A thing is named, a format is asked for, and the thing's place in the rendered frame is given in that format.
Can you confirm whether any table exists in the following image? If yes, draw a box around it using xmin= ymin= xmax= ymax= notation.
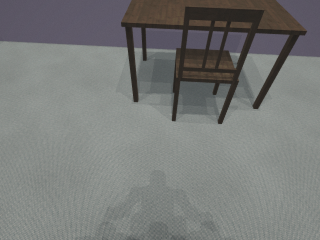
xmin=121 ymin=0 xmax=307 ymax=109

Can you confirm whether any chair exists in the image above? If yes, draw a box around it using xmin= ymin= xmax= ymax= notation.
xmin=172 ymin=5 xmax=265 ymax=124

